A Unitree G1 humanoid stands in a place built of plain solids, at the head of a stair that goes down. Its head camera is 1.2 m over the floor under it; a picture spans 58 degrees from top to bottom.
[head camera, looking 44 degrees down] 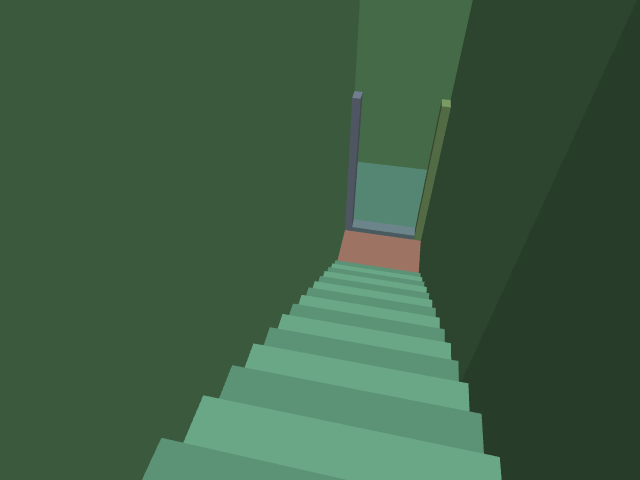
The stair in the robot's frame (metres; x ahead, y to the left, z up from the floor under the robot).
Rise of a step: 0.19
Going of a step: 0.24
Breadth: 1.10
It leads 12 degrees to the right of straight ahead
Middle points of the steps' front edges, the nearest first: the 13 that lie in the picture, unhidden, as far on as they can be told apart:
0.67 -0.09 -0.39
0.91 -0.14 -0.58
1.15 -0.19 -0.78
1.39 -0.24 -0.97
1.63 -0.29 -1.17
1.87 -0.34 -1.36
2.11 -0.39 -1.56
2.34 -0.44 -1.75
2.58 -0.49 -1.94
2.82 -0.54 -2.14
3.06 -0.59 -2.33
3.30 -0.64 -2.53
3.54 -0.69 -2.72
